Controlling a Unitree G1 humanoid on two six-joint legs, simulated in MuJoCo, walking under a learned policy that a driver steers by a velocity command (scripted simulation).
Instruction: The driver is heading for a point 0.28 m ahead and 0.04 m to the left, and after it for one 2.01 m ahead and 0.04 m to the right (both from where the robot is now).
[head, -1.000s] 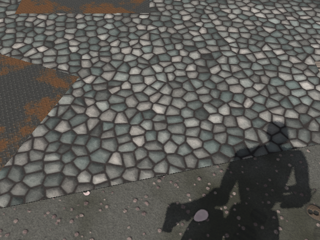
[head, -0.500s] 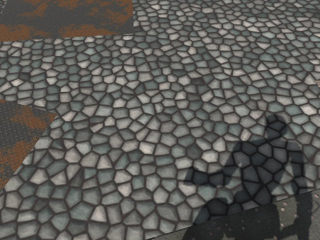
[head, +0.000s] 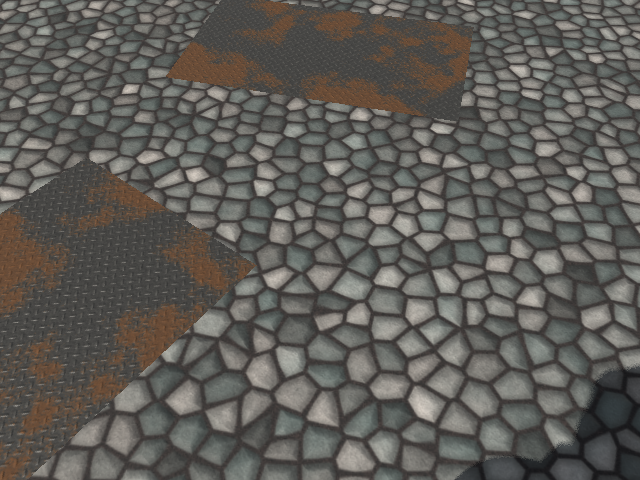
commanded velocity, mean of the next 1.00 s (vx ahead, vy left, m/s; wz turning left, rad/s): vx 0.16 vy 0.00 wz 0.22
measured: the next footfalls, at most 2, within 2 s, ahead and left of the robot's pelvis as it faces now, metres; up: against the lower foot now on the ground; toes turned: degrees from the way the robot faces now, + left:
right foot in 0.40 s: +0.38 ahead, -0.10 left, -0.12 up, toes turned +14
left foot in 0.82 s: +0.19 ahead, +0.14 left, +0.00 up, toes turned +18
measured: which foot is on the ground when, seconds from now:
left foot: down 0.00-0.40, up 0.42-0.80, down 0.82-1.00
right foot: up 0.00-0.38, down 0.40-0.86, up 0.88-1.00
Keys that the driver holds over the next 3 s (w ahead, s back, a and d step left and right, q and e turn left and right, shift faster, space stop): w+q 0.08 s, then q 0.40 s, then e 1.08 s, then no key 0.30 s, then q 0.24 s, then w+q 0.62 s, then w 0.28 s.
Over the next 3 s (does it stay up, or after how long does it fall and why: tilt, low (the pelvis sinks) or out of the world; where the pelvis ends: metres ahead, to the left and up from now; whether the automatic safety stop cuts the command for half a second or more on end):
stays up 0.57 0.01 -0.12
